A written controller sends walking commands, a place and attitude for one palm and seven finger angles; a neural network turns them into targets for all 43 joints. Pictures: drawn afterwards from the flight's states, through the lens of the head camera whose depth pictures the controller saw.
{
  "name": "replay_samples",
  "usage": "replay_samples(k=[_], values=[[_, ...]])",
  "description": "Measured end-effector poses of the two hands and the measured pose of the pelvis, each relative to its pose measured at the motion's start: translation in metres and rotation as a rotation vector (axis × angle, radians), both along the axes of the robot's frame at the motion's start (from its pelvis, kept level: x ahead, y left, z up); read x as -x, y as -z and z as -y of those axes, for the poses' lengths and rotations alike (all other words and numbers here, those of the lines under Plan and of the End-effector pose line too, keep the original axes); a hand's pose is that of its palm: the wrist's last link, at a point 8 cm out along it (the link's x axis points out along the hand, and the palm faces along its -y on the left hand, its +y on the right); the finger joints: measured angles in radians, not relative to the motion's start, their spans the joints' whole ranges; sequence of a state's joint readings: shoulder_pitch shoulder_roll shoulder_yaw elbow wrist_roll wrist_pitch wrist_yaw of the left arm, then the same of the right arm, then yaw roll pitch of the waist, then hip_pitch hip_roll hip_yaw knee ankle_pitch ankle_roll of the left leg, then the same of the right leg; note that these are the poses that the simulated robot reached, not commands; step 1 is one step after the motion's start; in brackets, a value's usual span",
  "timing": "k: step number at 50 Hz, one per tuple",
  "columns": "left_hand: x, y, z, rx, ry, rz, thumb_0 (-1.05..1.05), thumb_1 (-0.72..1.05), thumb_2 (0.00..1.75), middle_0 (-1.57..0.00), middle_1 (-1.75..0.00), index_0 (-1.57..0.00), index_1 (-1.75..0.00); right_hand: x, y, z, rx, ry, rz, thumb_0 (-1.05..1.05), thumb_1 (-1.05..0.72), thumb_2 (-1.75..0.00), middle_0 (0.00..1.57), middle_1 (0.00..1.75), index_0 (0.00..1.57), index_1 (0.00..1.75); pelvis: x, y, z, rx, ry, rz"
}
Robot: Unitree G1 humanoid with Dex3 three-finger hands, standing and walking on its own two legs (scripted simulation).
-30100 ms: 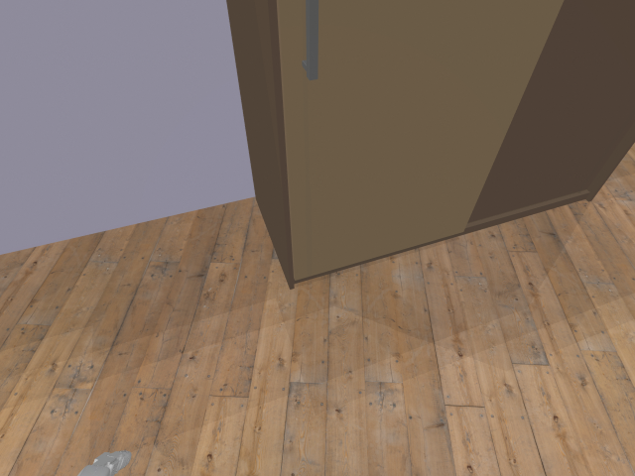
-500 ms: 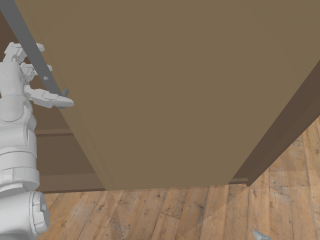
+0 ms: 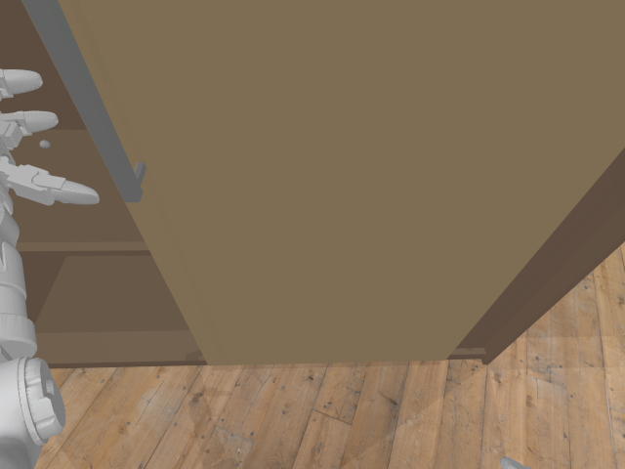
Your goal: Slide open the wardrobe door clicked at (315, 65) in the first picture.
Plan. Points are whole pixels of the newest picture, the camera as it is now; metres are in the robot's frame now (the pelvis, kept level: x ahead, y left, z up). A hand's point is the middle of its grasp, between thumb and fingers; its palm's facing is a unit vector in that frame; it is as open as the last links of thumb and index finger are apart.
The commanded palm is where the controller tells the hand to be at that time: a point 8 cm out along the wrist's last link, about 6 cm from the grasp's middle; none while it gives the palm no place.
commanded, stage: slip the hand off the handle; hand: left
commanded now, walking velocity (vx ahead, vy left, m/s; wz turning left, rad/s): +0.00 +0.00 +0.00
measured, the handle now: (99, 100) +0.46 +0.28 +0.23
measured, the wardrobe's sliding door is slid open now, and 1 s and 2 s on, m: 0.59 0.59 0.59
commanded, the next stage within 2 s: draw the hand back to the body in 0.82 s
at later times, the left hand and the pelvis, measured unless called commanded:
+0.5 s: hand (12, 180) +0.36 +0.34 +0.19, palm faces +0.39 -0.91 -0.16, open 14.7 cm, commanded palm +0.30 +0.37 +0.20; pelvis +0.00 +0.03 +0.00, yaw -1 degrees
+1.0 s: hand out of the picture +0.28 +0.30 +0.21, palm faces +0.38 -0.91 -0.12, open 14.7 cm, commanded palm +0.24 +0.34 +0.20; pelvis -0.01 -0.01 +0.01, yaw +1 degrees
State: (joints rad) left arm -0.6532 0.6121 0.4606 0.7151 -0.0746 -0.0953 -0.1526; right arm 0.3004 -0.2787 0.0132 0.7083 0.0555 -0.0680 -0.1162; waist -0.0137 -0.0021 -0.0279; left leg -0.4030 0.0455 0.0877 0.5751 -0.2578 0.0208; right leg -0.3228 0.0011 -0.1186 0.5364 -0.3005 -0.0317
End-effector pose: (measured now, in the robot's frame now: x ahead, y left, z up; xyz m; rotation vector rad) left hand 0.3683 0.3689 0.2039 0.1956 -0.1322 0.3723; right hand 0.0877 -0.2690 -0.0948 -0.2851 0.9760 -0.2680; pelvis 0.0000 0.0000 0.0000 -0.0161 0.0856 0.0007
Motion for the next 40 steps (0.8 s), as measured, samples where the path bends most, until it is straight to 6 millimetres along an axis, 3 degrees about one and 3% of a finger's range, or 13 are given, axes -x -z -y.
replay_samples(k=[8,16,21,33,40], values=[[-0.015,0.003,-0.008,0.008,0.003,-0.008,-0.02,-0.55,0.2,-0.25,-1.15,-0.26,-1.15,0.024,0.001,-0.009,0.0,0.042,-0.02,0.01,-0.91,-0.9,0.2,0.3,0.21,0.3,0.002,0.001,-0.01,0.003,0.021,-0.018],[0.002,0.003,-0.009,-0.022,0.036,0.034,-0.02,-0.55,0.2,-0.25,-1.15,-0.25,-1.15,0.029,0.002,-0.024,-0.03,0.062,-0.018,0.01,-0.91,-0.9,0.2,0.3,0.21,0.3,-0.004,-0.001,-0.021,0.006,0.04,-0.008],[0.029,0.009,-0.012,0.002,0.019,0.032,-0.02,-0.55,0.2,-0.25,-1.15,-0.26,-1.15,0.007,-0.002,-0.033,-0.045,0.036,0.043,0.01,-0.91,-0.9,0.2,0.3,0.21,0.3,-0.006,-0.002,-0.024,0.006,0.038,0.014],[0.09,-0.001,0.003,-0.011,-0.015,0.06,-0.02,-0.55,0.2,-0.25,-1.15,-0.26,-1.15,-0.084,-0.027,-0.062,-0.08,-0.14,0.287,0.01,-0.91,-0.9,0.2,0.3,0.21,0.3,0.001,-0.003,-0.02,0.0,-0.006,0.07],[0.107,0.002,0.017,-0.02,-0.033,0.024,-0.02,-0.55,0.2,-0.25,-1.15,-0.25,-1.15,-0.104,-0.039,-0.068,-0.109,-0.193,0.368,0.01,-0.91,-0.9,0.2,0.3,0.21,0.3,0.005,-0.004,-0.01,-0.007,-0.016,0.092]])
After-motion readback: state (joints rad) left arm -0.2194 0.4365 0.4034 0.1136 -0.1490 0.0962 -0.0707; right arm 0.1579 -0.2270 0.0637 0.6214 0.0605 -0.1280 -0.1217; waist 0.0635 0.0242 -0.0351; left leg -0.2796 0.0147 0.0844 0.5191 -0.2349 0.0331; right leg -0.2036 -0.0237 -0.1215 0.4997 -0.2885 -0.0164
